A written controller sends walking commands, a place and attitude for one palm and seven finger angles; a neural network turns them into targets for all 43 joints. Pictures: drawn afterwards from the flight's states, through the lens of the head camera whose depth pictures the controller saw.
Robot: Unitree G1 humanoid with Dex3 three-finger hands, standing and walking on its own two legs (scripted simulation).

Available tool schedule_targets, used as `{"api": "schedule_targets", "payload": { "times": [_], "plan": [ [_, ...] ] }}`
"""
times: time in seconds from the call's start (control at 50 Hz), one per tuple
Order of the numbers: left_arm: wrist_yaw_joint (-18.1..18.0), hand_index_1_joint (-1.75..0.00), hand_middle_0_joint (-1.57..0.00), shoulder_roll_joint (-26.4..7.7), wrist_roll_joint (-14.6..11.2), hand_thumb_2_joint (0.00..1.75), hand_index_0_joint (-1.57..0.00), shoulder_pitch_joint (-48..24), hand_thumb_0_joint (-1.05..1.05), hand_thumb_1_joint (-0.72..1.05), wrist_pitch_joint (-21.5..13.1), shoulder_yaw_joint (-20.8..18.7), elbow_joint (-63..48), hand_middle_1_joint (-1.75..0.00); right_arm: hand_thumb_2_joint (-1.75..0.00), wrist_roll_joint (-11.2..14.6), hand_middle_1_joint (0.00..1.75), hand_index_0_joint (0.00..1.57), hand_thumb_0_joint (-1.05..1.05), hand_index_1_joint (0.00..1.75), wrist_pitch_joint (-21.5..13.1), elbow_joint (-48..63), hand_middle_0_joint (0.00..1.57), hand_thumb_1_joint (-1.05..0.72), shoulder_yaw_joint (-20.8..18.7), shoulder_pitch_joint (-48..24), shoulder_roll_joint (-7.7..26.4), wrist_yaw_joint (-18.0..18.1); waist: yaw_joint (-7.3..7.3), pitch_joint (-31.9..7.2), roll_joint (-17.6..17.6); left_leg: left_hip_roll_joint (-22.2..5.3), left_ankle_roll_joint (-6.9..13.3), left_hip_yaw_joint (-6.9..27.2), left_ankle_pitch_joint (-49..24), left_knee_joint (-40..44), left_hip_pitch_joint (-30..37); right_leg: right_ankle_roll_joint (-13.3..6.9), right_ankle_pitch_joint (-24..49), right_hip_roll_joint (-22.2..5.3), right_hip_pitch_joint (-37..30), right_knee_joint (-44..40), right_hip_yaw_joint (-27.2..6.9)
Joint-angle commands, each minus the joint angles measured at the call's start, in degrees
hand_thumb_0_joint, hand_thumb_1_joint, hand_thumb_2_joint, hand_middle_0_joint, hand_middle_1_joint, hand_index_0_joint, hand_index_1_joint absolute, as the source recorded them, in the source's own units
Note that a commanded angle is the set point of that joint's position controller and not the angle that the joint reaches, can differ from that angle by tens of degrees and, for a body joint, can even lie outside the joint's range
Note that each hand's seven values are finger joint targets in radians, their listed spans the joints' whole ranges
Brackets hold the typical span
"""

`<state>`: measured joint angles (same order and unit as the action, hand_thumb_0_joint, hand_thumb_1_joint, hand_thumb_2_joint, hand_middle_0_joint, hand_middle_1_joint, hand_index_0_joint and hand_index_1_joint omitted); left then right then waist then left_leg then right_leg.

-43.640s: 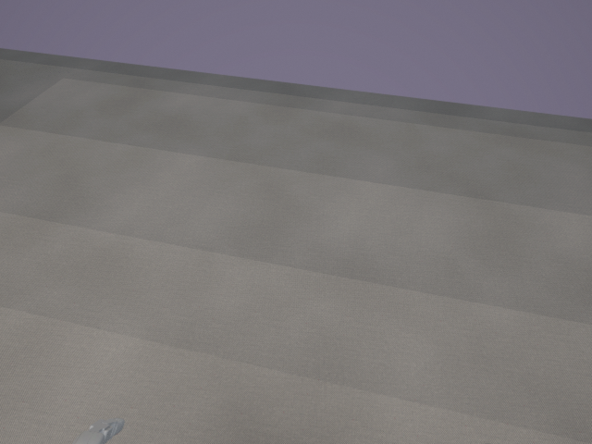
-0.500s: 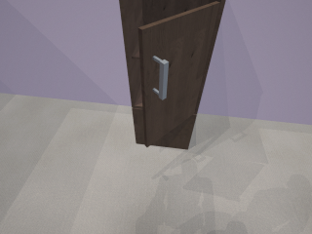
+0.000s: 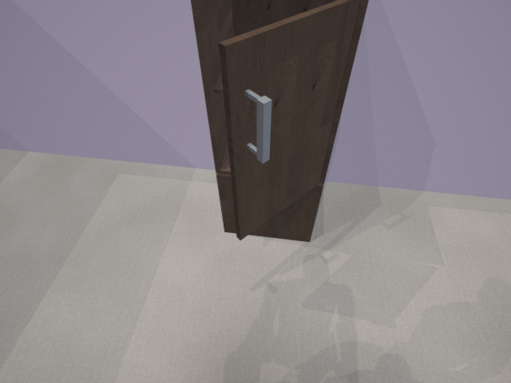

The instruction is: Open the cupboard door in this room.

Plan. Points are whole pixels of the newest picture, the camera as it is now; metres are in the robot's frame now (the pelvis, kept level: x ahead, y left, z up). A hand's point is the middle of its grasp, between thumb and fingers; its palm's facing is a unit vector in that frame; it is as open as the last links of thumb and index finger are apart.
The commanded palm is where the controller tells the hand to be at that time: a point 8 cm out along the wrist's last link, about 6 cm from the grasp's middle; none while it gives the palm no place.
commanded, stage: look to check the result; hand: left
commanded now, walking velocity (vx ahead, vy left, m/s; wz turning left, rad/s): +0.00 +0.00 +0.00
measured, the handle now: (257, 127) +0.57 +0.03 +0.08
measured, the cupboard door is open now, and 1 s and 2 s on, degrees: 49 49 49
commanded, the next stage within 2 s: walk to a spot facing it in 0.08 s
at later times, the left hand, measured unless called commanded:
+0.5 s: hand out of the picture -0.01 +0.18 -0.19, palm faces +0.00 -0.98 -0.18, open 7.4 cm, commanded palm none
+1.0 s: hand out of the picture +0.15 +0.13 -0.16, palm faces -0.34 -0.89 -0.30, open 7.4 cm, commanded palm none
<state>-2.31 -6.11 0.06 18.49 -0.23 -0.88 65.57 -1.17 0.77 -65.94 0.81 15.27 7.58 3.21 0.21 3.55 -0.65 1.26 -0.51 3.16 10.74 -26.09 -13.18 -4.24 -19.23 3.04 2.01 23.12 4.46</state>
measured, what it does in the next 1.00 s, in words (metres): steps on the spot, turning right: right foot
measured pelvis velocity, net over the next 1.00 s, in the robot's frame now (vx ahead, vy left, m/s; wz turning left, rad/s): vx -0.02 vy -0.03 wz -0.39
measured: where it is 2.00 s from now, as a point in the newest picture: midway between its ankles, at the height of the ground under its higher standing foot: outside the picture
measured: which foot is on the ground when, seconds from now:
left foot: down 0.00-0.92, up 0.94-1.00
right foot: down 0.00-0.54, up 0.56-0.90, down 0.92-1.00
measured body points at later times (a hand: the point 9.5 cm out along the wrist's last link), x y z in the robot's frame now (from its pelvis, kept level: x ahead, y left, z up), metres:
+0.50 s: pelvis +0.01 +0.01 -0.01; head +0.04 +0.01 +0.44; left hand -0.01 +0.23 -0.17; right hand -0.01 -0.22 -0.17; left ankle +0.03 +0.12 -0.74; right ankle -0.07 -0.06 -0.74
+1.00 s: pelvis -0.02 -0.03 -0.01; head +0.03 -0.09 +0.43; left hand +0.17 +0.18 -0.14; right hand -0.05 -0.29 -0.18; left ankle +0.01 +0.12 -0.69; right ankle -0.05 -0.12 -0.74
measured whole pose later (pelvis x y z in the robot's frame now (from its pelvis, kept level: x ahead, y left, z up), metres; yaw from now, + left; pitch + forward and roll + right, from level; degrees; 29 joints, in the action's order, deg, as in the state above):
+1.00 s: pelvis -0.02 -0.03 -0.01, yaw -22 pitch +1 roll +2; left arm 0.5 -11.3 1.5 7.4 0.8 -4.5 52.9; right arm -1.4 3.5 -54.1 -3.8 9.1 13.8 1.4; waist 0.0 7.8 -3.6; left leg -6.9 -3.1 -6.9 29.4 -55.4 -23.8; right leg -1.9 -19.7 -0.7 19.4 38.4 1.3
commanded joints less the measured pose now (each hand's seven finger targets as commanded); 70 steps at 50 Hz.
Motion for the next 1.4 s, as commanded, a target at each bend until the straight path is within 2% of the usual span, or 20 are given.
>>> {"api": "schedule_targets", "payload": {
  "times": [0.0, 0.24, 0.42, 0.48, 0.52, 0.54, 0.56, 0.64, 0.8, 0.86, 0.88, 0.9, 0.92, 0.94, 0.96, 1.1, 1.3, 1.34, 1.36, 1.38],
  "plan": [
    [-0.68, -0.30, -0.20, -5.86, -0.12, 0.90, -0.20, 5.56, 0.00, 0.90, -0.32, -0.92, -0.76, -0.30, -0.90, 0.19, 0.30, 0.20, 0.00, 0.30, -0.34, 1.10, 0.20, -0.90, -0.89, 4.33, 4.51, 0.21, -0.09, 2.15, 1.47, -4.73, 2.93, 2.70, -11.08, 1.57, 1.92, 2.37, 16.83, -9.02, 4.78, -5.74, -6.30],
    [-0.73, -0.30, -0.20, -6.31, 0.14, 0.90, -0.20, 5.39, 0.00, 0.90, 0.30, -1.81, -1.24, -0.30, -0.90, 0.24, 0.30, 0.20, 0.00, 0.30, 0.29, 1.36, 0.20, -0.90, -1.68, 3.81, 4.77, 0.70, -0.17, 2.76, 1.10, -5.55, 2.49, 0.56, -9.82, -1.05, 1.91, 2.34, 20.73, -9.17, 5.91, -4.94, -8.03],
    [0.14, -0.30, -0.20, -10.67, 1.04, 0.90, -0.20, 2.08, 0.00, 0.90, 1.61, -4.57, -4.86, -0.30, -0.90, 0.08, 0.30, 0.20, 0.00, 0.30, 1.28, 6.74, 0.20, -0.90, -4.02, -0.98, 5.94, 0.65, -0.50, 2.92, 5.47, -4.75, -0.43, -5.48, 10.52, -13.72, -6.79, -6.22, 31.87, -15.14, 6.25, -1.72, -19.25],
    [0.30, -0.30, -0.20, -11.03, 0.98, 0.90, -0.20, -0.35, 0.00, 0.90, 1.72, -4.88, -6.30, -0.30, -0.90, 0.25, 0.30, 0.20, 0.00, 0.30, 0.72, 7.41, 0.20, -0.90, -4.14, 1.21, 6.24, 0.67, 1.14, 1.95, 3.31, -6.43, -0.05, -5.15, 2.49, -5.68, -1.21, -4.52, 36.30, -12.63, 8.88, 3.32, -17.90],
    [0.65, -0.30, -0.20, -8.86, 0.36, 0.90, -0.20, -0.40, 0.00, 0.90, 1.77, -4.68, -7.90, -0.30, -0.90, -0.41, 0.30, 0.20, 0.00, 0.30, 0.02, 6.54, 0.20, -0.90, -4.90, 5.65, 10.64, 1.23, 1.87, -2.42, -10.54, -17.44, 5.78, 5.68, -22.88, 0.75, 11.62, 1.31, 19.01, -2.81, 19.04, 14.95, -9.46],
    [0.80, -0.30, -0.20, -8.04, 0.05, 0.90, -0.20, -2.51, 0.00, 0.90, 1.95, -4.53, -9.13, -0.30, -0.90, -0.37, 0.30, 0.20, 0.00, 0.30, -0.11, 6.54, 0.20, -0.90, -5.07, 7.71, 11.72, 1.30, 2.15, -2.90, -18.75, -25.26, 11.13, 12.40, -31.25, 5.89, 12.24, 3.20, -11.47, -0.14, 23.47, 28.21, -4.71],
    [1.04, -0.30, -0.20, -9.16, 0.58, 0.90, -0.20, -3.93, 0.00, 0.90, 2.29, -4.92, -9.52, -0.30, -0.90, -0.67, 0.30, 0.20, 0.00, 0.30, -0.40, 6.71, 0.20, -0.90, -4.55, 7.70, 11.69, 1.52, 1.98, -1.64, -14.07, -27.17, 13.18, 13.00, -26.77, 7.62, 8.53, 3.45, -16.57, -2.10, 23.81, 37.69, -7.76],
    [3.20, -0.30, -0.20, -7.64, 1.25, 0.90, -0.20, -4.81, 0.00, 0.90, 2.91, -5.32, -10.59, -0.30, -0.90, -0.62, 0.30, 0.20, 0.00, 0.30, -0.89, 11.27, 0.20, -0.90, -4.47, -0.44, 11.82, 0.99, -1.31, -2.14, -2.02, -21.08, 9.24, 1.03, -8.23, 10.19, 4.25, 5.37, -5.61, -4.88, 26.77, 44.40, -5.86],
    [3.98, -0.30, -0.20, -8.45, 1.21, 0.90, -0.20, -9.10, 0.00, 0.90, 2.62, -4.69, -14.76, -0.30, -0.90, -0.95, 0.30, 0.20, 0.00, 0.30, -0.59, 13.50, 0.20, -0.90, -6.10, -1.20, 14.28, -0.59, 0.53, -5.05, -10.70, -21.20, 7.83, -8.80, -11.87, 5.05, 6.15, 6.07, -5.63, -5.61, 21.40, 22.28, -0.69],
    [3.75, -0.30, -0.20, -10.27, 1.24, 0.90, -0.20, -4.76, 0.00, 0.90, 1.82, -5.26, -13.95, -0.30, -0.90, -0.54, 0.30, 0.20, 0.00, 0.30, -0.05, 14.82, 0.20, -0.90, -6.90, -3.03, 15.07, -1.18, -2.00, -7.31, -7.00, -20.04, 3.88, -11.87, -8.51, -3.84, 1.91, 4.99, 4.83, -4.31, 11.07, 9.40, 0.76],
    [3.33, -0.30, -0.20, -13.67, 1.52, 0.90, -0.20, -1.65, 0.00, 0.90, 1.31, -5.94, -13.19, -0.30, -0.90, -0.06, 0.30, 0.20, 0.00, 0.30, 0.29, 15.78, 0.20, -0.90, -6.67, -4.02, 13.39, -1.50, -4.10, -7.58, 2.47, -16.27, 0.77, -14.53, 0.31, -12.64, -4.09, 3.71, 12.49, -7.23, 4.29, 1.62, -3.67],
    [2.31, -0.30, -0.20, -20.84, 2.21, 0.90, -0.20, -0.40, 0.00, 0.90, 0.53, -7.26, -13.18, -0.30, -0.90, 0.30, 0.30, 0.20, 0.00, 0.30, 0.67, 18.49, 0.20, -0.90, -5.53, -5.39, 8.66, -1.98, -5.15, -6.52, 22.58, -7.16, -2.76, -16.21, 23.78, -27.79, -18.87, -2.49, 26.49, -22.18, -0.02, -5.19, -27.49],
    [1.60, -0.30, -0.20, -22.57, 1.34, 0.90, -0.20, 1.53, 0.00, 0.90, 0.80, -7.32, -12.83, -0.30, -0.90, 0.10, 0.30, 0.20, 0.00, 0.30, 1.24, 19.77, 0.20, -0.90, -5.52, -8.06, 9.91, -1.87, -6.57, -6.31, 20.56, -5.48, -2.48, -8.00, 27.49, -37.08, -20.51, -7.08, 34.35, -25.03, 2.18, -3.76, -30.54],
    [1.10, -0.30, -0.20, -21.12, 1.21, 0.90, -0.20, 0.89, 0.00, 0.90, 0.80, -7.24, -13.04, -0.30, -0.90, 0.23, 0.30, 0.20, 0.00, 0.30, 1.40, 19.99, 0.20, -0.90, -5.73, -8.71, 9.43, -2.07, -5.36, -4.88, 13.09, -6.77, -2.23, -4.96, 23.59, -40.39, -22.07, -8.33, 34.65, -24.11, 2.39, -2.39, -27.09],
    [0.57, -0.30, -0.20, -18.78, 1.43, 0.90, -0.20, -1.99, 0.00, 0.90, 0.72, -7.03, -13.57, -0.30, -0.90, 0.27, 0.30, 0.20, 0.00, 0.30, 1.38, 19.05, 0.20, -0.90, -5.59, -8.85, 9.08, -1.68, -3.71, -6.27, 15.45, -7.11, -2.43, -3.56, 20.33, -42.04, -23.88, -7.52, 36.29, -19.81, 0.08, -0.01, -25.95],
    [0.52, -0.30, -0.20, -15.76, 1.22, 0.90, -0.20, -3.57, 0.00, 0.90, 0.47, -5.96, -15.48, -0.30, -0.90, 0.40, 0.30, 0.20, 0.00, 0.30, 1.92, 18.42, 0.20, -0.90, -5.60, -9.61, 9.02, -1.59, -1.86, -6.38, 6.17, -4.49, -3.79, -2.31, 12.02, -38.01, -19.07, -5.99, 33.42, -15.07, 3.47, -0.32, -23.18],
    [1.19, -0.30, -0.20, -16.53, 1.28, 0.90, -0.20, -5.41, 0.00, 0.90, 1.30, -6.53, -16.21, -0.30, -0.90, 1.28, 0.30, 0.20, 0.00, 0.30, 0.02, 19.06, 0.20, -0.90, -5.29, -5.89, 8.66, -0.72, 0.02, -6.89, 7.79, -1.16, -2.05, -2.23, 9.43, -9.70, -3.66, -5.05, 31.29, -11.98, 10.19, 2.94, -29.04],
    [1.48, -0.30, -0.20, -13.27, 0.63, 0.90, -0.20, -7.05, 0.00, 0.90, 1.70, -5.83, -17.30, -0.30, -0.90, 0.93, 0.30, 0.20, 0.00, 0.30, -0.80, 17.87, 0.20, -0.90, -5.82, -1.02, 12.23, -0.23, 2.40, -7.95, -0.87, -8.98, 0.21, 4.71, 4.12, 4.87, 11.09, 0.05, 13.27, -4.97, 23.74, 9.39, -23.33],
    [2.22, -0.30, -0.20, -10.49, 0.18, 0.90, -0.20, -5.70, 0.00, 0.90, 1.80, -5.15, -18.30, -0.30, -0.90, -0.04, 0.30, 0.20, 0.00, 0.30, -1.22, 18.49, 0.20, -0.90, -6.71, 0.26, 18.08, -0.08, 2.22, -8.27, -18.11, -24.43, 6.33, 20.53, -1.82, 10.04, 15.81, 4.03, -12.01, 2.71, 32.87, 21.97, -12.46],
    [2.42, -0.30, -0.20, -12.31, 0.97, 0.90, -0.20, -8.38, 0.00, 0.90, 1.87, -5.26, -18.84, -0.30, -0.90, -0.42, 0.30, 0.20, 0.00, 0.30, -0.71, 18.93, 0.20, -0.90, -6.61, 0.84, 18.72, 0.18, 2.85, -5.98, -14.03, -29.91, 11.02, 21.95, -7.67, 10.41, 9.97, 5.56, -17.11, 0.08, 32.56, 34.12, -8.93]
  ]
}}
